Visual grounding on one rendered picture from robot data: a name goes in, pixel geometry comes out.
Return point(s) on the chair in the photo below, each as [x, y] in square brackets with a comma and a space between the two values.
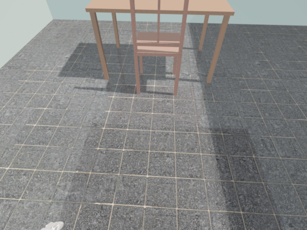
[158, 44]

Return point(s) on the table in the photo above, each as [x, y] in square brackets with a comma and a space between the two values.
[195, 7]

